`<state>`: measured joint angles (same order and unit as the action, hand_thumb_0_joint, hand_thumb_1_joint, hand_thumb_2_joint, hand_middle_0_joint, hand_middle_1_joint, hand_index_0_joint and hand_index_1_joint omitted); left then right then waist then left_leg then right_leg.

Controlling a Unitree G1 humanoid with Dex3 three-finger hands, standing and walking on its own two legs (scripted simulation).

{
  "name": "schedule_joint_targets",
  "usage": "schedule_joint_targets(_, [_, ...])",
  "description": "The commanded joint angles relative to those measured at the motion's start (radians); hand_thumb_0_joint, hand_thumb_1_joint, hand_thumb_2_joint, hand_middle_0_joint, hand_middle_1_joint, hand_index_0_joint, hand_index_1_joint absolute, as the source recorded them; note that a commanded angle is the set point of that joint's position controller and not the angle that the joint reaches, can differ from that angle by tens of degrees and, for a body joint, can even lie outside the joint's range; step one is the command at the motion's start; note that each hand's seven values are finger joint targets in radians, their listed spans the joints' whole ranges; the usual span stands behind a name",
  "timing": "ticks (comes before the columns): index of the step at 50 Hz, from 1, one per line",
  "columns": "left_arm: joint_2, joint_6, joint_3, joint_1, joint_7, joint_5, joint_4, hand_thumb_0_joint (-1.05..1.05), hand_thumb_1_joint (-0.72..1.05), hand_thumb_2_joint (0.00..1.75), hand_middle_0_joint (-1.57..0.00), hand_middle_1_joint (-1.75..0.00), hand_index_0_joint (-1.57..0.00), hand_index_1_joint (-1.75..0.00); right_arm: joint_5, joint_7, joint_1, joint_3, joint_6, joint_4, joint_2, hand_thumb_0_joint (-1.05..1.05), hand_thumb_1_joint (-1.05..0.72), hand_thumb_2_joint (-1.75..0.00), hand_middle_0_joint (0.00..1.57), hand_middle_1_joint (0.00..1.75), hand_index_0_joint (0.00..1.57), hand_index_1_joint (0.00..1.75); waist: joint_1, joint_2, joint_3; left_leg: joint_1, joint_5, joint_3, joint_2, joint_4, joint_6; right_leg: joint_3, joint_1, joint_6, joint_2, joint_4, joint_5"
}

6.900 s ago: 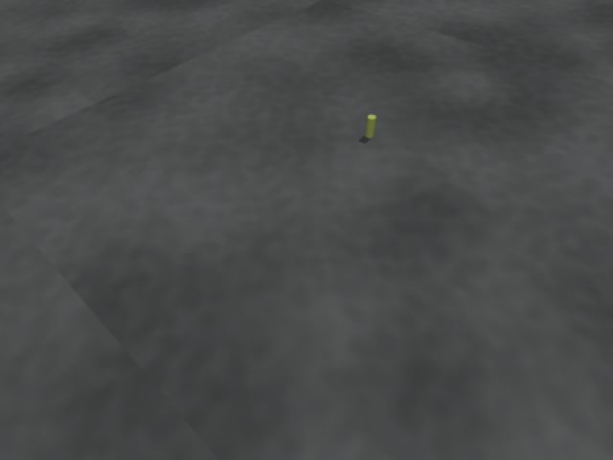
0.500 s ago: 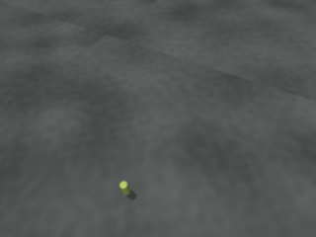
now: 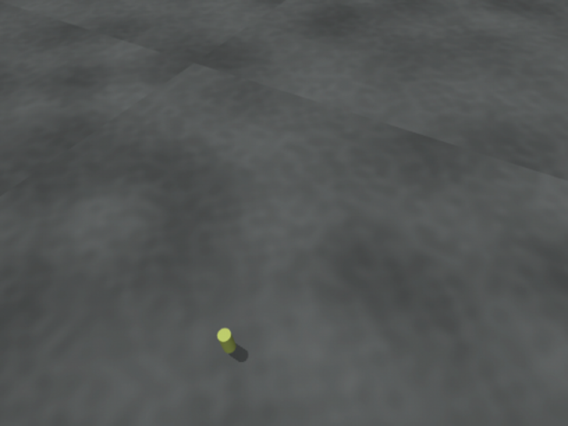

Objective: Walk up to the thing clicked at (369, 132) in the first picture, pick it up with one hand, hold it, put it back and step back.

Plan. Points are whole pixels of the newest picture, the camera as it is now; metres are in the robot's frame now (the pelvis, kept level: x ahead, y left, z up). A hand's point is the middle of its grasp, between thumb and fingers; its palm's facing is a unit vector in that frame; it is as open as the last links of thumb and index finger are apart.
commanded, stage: stand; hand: left
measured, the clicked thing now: (226, 341) +0.47 +0.24 -0.72
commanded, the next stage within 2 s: none
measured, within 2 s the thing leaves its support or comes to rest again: neither
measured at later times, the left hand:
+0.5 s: hand out of the picture +0.09 +0.25 -0.15, palm faces -0.03 -0.94 -0.34, open 7.3 cm
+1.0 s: hand out of the picture +0.07 +0.25 -0.15, palm faces -0.02 -0.94 -0.34, open 7.3 cm
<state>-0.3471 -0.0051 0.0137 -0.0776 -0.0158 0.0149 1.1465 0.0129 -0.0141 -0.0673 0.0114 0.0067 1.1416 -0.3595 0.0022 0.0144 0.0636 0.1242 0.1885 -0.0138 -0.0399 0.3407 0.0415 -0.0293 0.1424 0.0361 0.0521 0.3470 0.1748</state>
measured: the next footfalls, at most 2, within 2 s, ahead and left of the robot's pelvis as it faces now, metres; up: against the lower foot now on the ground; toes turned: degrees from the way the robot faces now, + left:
none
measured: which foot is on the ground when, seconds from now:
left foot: down 0.00-1.00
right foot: down 0.00-1.00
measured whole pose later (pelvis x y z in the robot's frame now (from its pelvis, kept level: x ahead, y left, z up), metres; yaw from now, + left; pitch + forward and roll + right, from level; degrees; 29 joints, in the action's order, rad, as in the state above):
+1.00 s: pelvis +0.00 -0.01 +0.00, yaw +0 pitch -2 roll +0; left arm -0.35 0.00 0.01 -0.11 -0.02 0.01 1.14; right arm 0.01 -0.01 -0.10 0.01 0.00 1.13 -0.36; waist 0.00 0.02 0.06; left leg 0.10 0.19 -0.02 -0.05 0.33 0.05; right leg -0.04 0.12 0.02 0.04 0.34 0.18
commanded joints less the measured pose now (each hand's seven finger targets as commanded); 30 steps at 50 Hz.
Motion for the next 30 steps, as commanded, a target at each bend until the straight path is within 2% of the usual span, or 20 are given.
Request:
schedule_joint_targets(1, [-0.218,-0.026,0.037,0.049,0.019,-0.006,-0.068,0.00,0.90,0.90,-0.20,-0.30,-0.20,-0.30,-0.001,0.013,0.045,0.032,0.020,-0.059,-0.210,0.00,-0.90,-0.90,0.20,0.30,0.20,0.30,0.001,-0.019,-0.111,0.012,-0.149,-0.060,-0.094,-0.055,-0.038,0.070,-0.056,-0.037,0.086,-0.040,-0.134])
schedule_joint_targets(4, [-0.217,-0.025,0.035,0.033,0.019,-0.004,-0.065,0.00,0.90,0.90,-0.20,-0.30,-0.20,-0.30,-0.002,0.013,0.046,0.033,0.018,-0.060,-0.214,0.00,-0.90,-0.90,0.20,0.30,0.20,0.30,-0.002,-0.023,-0.107,0.012,-0.124,-0.059,-0.091,-0.055,-0.040,0.069,-0.053,-0.036,0.085,-0.049,-0.120])
schedule_joint_targets(6, [-0.218,-0.027,0.035,0.034,0.019,-0.005,-0.067,0.00,0.90,0.90,-0.20,-0.30,-0.20,-0.30,-0.001,0.012,0.047,0.034,0.019,-0.062,-0.213,0.00,-0.90,-0.90,0.20,0.30,0.20,0.30,-0.001,-0.020,-0.128,-0.020,-0.169,-0.054,-0.095,-0.045,-0.040,0.069,-0.052,-0.040,0.091,-0.040,-0.163])
schedule_joint_targets(15, [-0.224,-0.025,0.036,0.042,0.021,-0.007,-0.068,0.00,0.90,0.90,-0.20,-0.30,-0.20,-0.30,-0.001,0.014,0.028,0.029,0.016,-0.062,-0.207,0.00,-0.90,-0.90,0.20,0.30,0.20,0.30,0.002,-0.020,-0.106,0.011,-0.161,-0.056,-0.093,-0.056,-0.036,0.065,-0.071,-0.040,0.086,-0.042,-0.152])
schedule_joint_targets(16, [-0.219,-0.026,0.035,0.026,0.020,-0.007,-0.065,0.00,0.90,0.90,-0.20,-0.30,-0.20,-0.30,-0.001,0.014,0.039,0.032,0.017,-0.064,-0.216,0.00,-0.90,-0.90,0.20,0.30,0.20,0.30,-0.005,-0.014,-0.118,-0.016,-0.166,-0.054,-0.096,-0.047,-0.040,0.068,-0.065,-0.042,0.088,-0.043,-0.160])
schedule_joint_targets(26, [-0.220,-0.024,0.036,0.028,0.021,-0.005,-0.071,0.00,0.90,0.90,-0.20,-0.30,-0.20,-0.30,-0.001,0.017,0.021,0.030,0.019,-0.066,-0.212,0.00,-0.90,-0.90,0.20,0.30,0.20,0.30,-0.001,-0.015,-0.118,-0.018,-0.202,-0.050,-0.101,-0.050,-0.037,0.067,-0.077,-0.042,0.089,-0.039,-0.198])
schedule_joint_targets(30, [-0.216,-0.021,0.035,0.034,0.020,-0.005,-0.073,0.00,0.90,0.90,-0.20,-0.30,-0.20,-0.30,-0.001,0.019,0.018,0.029,0.017,-0.065,-0.212,0.00,-0.90,-0.90,0.20,0.30,0.20,0.30,-0.003,-0.010,-0.102,0.001,-0.166,-0.051,-0.099,-0.061,-0.037,0.067,-0.070,-0.044,0.086,-0.045,-0.155])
